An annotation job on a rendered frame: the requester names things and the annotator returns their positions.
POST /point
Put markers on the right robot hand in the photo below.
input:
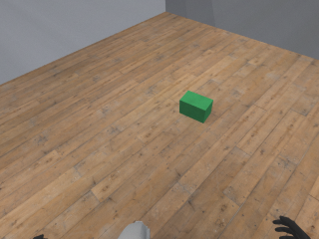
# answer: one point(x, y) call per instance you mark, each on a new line
point(292, 228)

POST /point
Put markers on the carton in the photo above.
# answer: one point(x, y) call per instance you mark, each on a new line
point(195, 106)

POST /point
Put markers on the robot left thigh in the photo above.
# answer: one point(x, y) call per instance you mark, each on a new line
point(136, 231)

